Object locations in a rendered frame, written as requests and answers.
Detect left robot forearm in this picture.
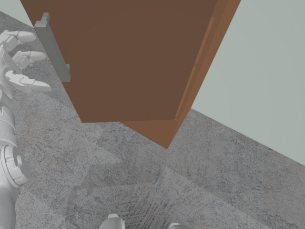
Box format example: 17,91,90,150
0,80,19,148

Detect cupboard door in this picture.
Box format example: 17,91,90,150
20,0,217,123

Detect robot left thigh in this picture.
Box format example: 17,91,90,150
99,217,126,229

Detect robot left shin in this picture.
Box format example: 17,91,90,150
108,213,119,219

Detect robot left hand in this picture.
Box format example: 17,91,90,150
0,30,51,94

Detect handle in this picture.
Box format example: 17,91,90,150
34,12,71,82

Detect robot left upper arm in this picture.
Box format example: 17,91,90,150
0,145,31,229

